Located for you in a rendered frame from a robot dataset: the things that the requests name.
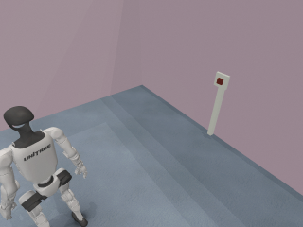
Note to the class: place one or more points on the right robot shin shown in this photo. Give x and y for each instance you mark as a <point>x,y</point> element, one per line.
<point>74,206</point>

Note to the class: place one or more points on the robot right hand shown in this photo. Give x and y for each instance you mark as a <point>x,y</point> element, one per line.
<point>83,170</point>

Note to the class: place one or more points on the robot left upper arm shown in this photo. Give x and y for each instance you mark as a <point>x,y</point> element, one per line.
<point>7,178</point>

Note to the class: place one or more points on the robot right upper arm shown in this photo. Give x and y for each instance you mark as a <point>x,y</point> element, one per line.
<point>59,137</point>

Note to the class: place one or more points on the right robot forearm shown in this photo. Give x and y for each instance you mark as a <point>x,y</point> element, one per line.
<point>76,160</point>

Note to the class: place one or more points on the button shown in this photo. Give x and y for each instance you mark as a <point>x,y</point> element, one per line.
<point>219,81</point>

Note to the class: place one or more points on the robot head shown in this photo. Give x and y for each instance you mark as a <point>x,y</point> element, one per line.
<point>19,115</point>

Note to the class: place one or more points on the left robot forearm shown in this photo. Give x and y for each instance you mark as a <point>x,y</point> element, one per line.
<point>6,201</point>

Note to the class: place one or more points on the panel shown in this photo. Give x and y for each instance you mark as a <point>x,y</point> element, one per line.
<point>218,100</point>

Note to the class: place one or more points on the robot left hand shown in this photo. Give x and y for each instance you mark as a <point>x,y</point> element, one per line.
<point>7,214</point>

